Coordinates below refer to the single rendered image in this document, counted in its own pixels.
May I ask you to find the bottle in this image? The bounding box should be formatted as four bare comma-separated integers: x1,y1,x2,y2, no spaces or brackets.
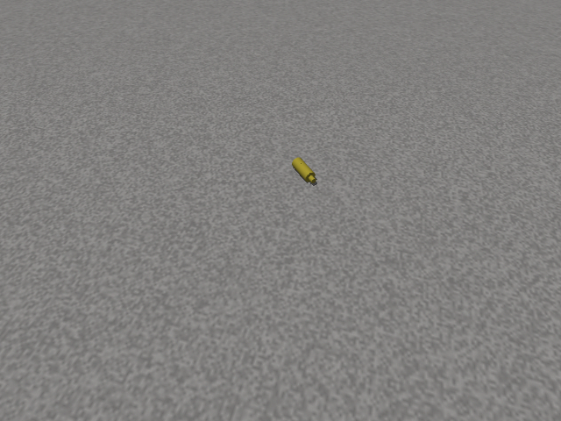
292,157,316,183

